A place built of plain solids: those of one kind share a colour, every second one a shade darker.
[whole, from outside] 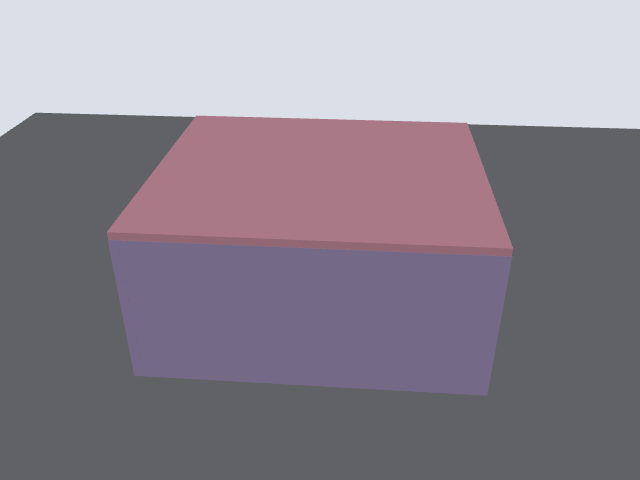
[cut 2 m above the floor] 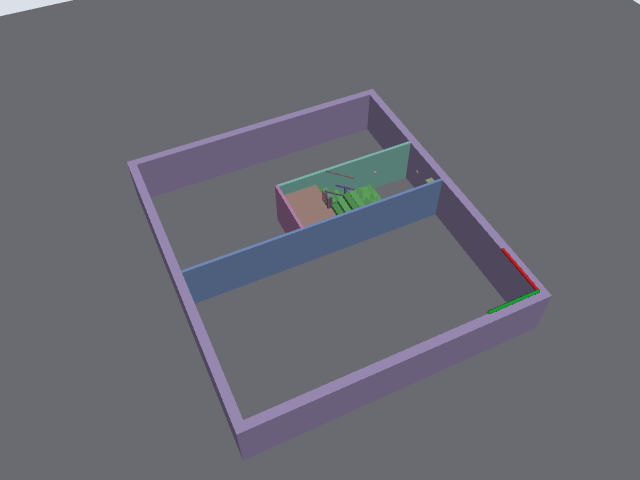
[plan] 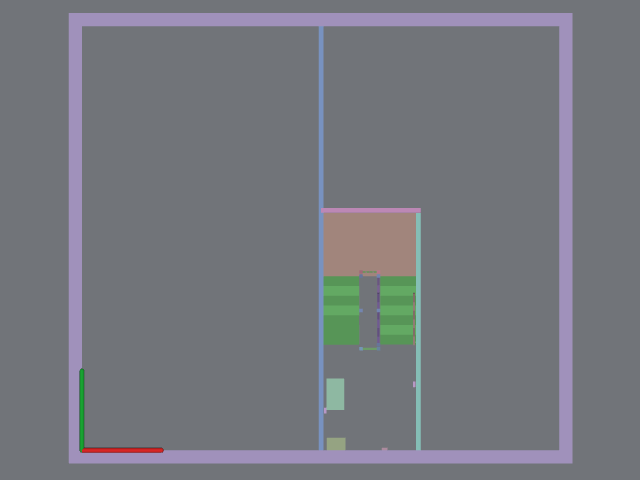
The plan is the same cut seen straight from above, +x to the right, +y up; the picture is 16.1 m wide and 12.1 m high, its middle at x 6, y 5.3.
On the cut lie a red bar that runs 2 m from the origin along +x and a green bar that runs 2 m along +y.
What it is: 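A small block of dwellings, 12.0 m wide and 10.7 m deep inside, its common dog-leg stair of 16 risers of 179 mm a storey on goings of 246 mm, 0.90 m wide flights and a well of 0.53 m; the dwelling on the first floor; a hall, a living room, a bedroom, a kitchen, the bathroom shut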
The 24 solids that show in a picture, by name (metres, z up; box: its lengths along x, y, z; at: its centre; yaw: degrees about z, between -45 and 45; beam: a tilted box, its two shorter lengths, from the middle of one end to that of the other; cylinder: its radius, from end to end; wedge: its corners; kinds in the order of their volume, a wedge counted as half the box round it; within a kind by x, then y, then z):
{
 "wall_1": {"box": [0.34, 11.36, 5.78], "at": [-0.17, 5.34, 2.84]},
 "wall_2": {"box": [12.7, 0.34, 5.78], "at": [6.02, -0.17, 2.84]},
 "wall_3": {"box": [12.7, 0.34, 5.78], "at": [6.02, 10.85, 2.84]},
 "wall_4": {"box": [0.34, 11.36, 5.78], "at": [12.2, 5.34, 2.84]},
 "roof_slab_1": {"box": [12.68, 11.34, 0.44], "at": [6.02, 5.34, 5.79]},
 "piece_1": {"box": [0.9, 0.49, 2.56], "at": [6.54, 2.91, 1.23]},
 "piece_2": {"box": [0.9, 0.74, 2.38], "at": [6.54, 3.03, 1.14]},
 "piece_3": {"box": [0.9, 0.74, 2.2], "at": [6.54, 3.28, 1.05]},
 "piece_4": {"box": [0.9, 0.74, 2.02], "at": [6.54, 3.52, 0.96]},
 "piece_5": {"box": [0.9, 0.74, 1.84], "at": [6.54, 3.77, 0.87]},
 "piece_6": {"box": [0.9, 0.74, 1.66], "at": [6.54, 4.02, 0.78]},
 "piece_7": {"box": [0.9, 0.74, 0.23], "at": [7.97, 3.03, 0.06]},
 "piece_8": {"box": [0.9, 0.74, 0.41], "at": [7.97, 3.28, 0.15]},
 "piece_9": {"box": [0.9, 0.74, 0.59], "at": [7.97, 3.53, 0.24]},
 "piece_10": {"box": [0.9, 0.74, 0.77], "at": [7.97, 3.77, 0.33]},
 "piece_11": {"box": [0.9, 0.74, 0.94], "at": [7.97, 4.02, 0.42]},
 "piece_12": {"box": [0.9, 0.74, 1.12], "at": [7.97, 4.27, 0.51]},
 "piece_13": {"box": [0.9, 0.55, 1.3], "at": [7.97, 4.42, 0.6]},
 "half_1": {"box": [2.33, 1.6, 1.48], "at": [7.25, 5.19, 0.69]},
 "core_wall_1": {"box": [0.12, 5.98, 5.62], "at": [8.48, 2.99, 2.76]},
 "core_wall_low_1": {"box": [0.12, 10.69, 2.75], "at": [6.03, 5.34, 1.33]},
 "core_wall_back_1": {"box": [2.52, 0.12, 5.62], "at": [7.28, 6.04, 2.76]},
 "hung_more_letter_boxes_1": {"box": [0.48, 0.32, 1.61], "at": [6.41, 0.16, 0.75]},
 "laid_doormat_1": {"box": [0.45, 0.8, 0.05], "at": [6.39, 1.41, -0.02]}
}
